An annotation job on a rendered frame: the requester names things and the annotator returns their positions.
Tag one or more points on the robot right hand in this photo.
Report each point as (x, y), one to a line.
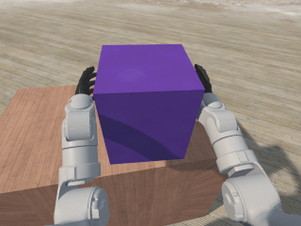
(204, 78)

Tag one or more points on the robot left hand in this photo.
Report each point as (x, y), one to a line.
(84, 84)

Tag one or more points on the robot right forearm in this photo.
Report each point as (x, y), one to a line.
(233, 156)

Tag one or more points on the robot left upper arm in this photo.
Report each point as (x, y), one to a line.
(85, 206)

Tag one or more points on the robot left forearm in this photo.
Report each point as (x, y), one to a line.
(79, 141)

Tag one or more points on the carton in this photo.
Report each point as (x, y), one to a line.
(147, 98)

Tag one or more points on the robot right upper arm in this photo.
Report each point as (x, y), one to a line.
(253, 201)

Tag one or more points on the pedestal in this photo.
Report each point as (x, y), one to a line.
(152, 193)

